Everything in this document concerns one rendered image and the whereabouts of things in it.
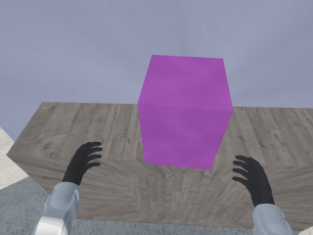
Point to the pedestal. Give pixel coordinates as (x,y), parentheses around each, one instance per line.
(124,188)

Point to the right robot hand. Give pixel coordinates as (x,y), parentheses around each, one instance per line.
(257,182)

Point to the robot left forearm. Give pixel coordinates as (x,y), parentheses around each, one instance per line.
(60,209)

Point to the robot right forearm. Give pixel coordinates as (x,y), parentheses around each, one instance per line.
(269,219)

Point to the carton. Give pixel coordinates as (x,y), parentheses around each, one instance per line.
(184,110)

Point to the left robot hand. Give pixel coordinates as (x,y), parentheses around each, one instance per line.
(79,163)

